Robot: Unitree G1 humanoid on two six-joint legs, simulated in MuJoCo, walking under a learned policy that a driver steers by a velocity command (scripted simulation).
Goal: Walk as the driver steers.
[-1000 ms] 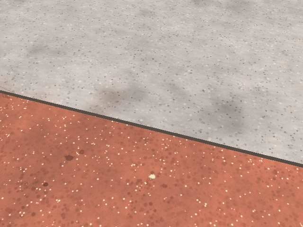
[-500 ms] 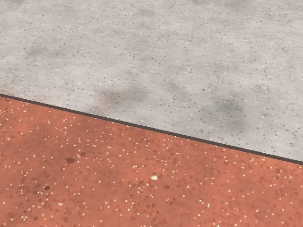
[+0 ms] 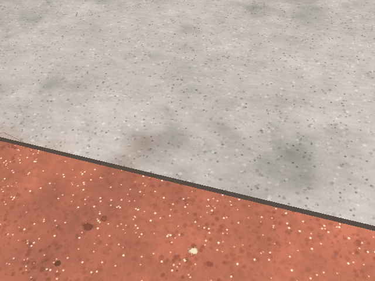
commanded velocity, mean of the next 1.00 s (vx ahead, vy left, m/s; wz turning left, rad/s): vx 0.42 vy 0.00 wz -0.19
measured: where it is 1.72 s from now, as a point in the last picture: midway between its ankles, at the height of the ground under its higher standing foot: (209, 257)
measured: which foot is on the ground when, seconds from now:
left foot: up 0.00-0.28, down 0.30-0.84, up 0.86-1.00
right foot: down 0.00-0.32, up 0.34-0.82, down 0.84-1.00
